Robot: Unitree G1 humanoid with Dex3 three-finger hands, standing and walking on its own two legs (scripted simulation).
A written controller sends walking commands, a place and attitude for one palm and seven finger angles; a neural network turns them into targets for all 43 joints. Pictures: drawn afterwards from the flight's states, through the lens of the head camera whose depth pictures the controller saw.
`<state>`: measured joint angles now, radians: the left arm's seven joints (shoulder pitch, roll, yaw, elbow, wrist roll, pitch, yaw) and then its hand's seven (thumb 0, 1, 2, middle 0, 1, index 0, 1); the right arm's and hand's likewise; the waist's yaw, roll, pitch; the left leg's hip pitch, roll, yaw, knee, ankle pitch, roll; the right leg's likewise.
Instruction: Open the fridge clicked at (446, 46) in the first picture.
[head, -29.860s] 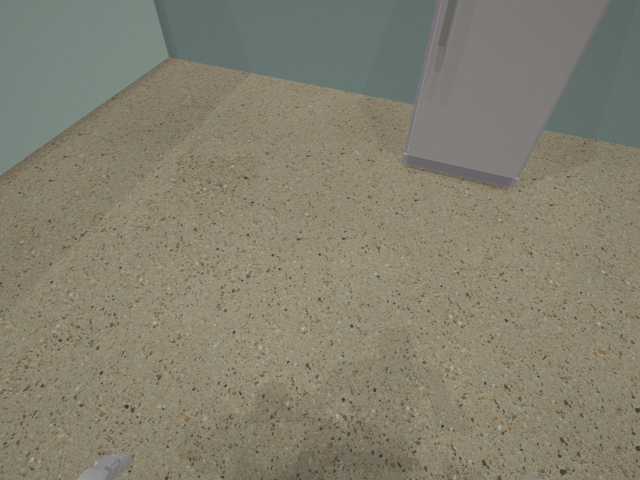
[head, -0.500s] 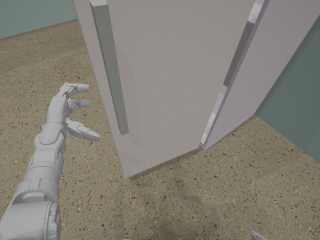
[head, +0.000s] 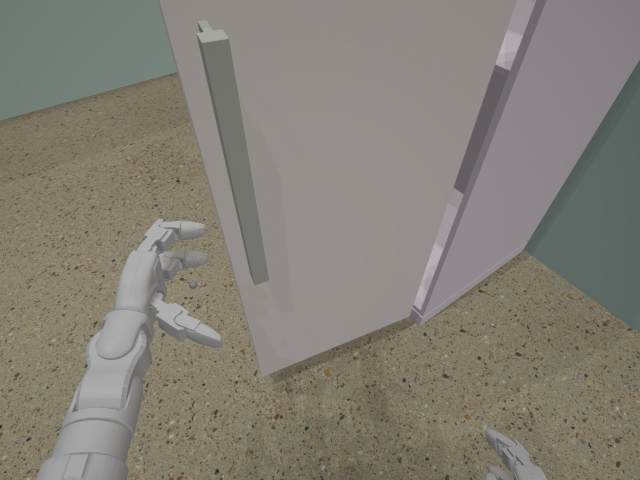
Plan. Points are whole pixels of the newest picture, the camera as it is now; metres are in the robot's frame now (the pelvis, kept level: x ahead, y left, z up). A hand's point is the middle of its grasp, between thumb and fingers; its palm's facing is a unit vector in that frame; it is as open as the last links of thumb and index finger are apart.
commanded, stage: slip the hand off the handle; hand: left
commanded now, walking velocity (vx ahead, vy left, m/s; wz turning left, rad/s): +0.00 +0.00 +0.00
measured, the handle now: (238, 181) +0.50 +0.15 +0.11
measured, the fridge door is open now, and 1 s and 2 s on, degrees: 78 78 78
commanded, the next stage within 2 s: draw the hand back to the body in 0.34 s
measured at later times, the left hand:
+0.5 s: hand (208, 320) +0.28 +0.15 +0.07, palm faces +0.09 -0.99 -0.13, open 14.7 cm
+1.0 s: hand (131, 298) +0.27 +0.21 +0.14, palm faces +0.49 -0.87 -0.03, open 14.5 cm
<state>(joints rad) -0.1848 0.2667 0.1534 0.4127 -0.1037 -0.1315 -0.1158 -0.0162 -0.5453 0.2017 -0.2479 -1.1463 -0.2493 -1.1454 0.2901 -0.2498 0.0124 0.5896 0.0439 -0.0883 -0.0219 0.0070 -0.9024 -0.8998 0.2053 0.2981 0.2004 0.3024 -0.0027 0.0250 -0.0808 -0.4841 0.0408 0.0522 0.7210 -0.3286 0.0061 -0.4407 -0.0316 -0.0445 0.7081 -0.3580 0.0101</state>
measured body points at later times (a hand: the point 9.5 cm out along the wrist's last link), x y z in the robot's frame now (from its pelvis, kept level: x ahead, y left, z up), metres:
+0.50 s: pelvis -0.01 -0.02 +0.00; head -0.01 -0.03 +0.45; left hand +0.27 +0.21 +0.08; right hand +0.16 -0.25 -0.08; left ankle +0.02 +0.12 -0.72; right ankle +0.00 -0.13 -0.72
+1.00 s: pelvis +0.02 -0.02 +0.01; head -0.01 -0.03 +0.46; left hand +0.24 +0.26 +0.15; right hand +0.22 -0.22 -0.06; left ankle +0.02 +0.12 -0.72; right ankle +0.00 -0.13 -0.72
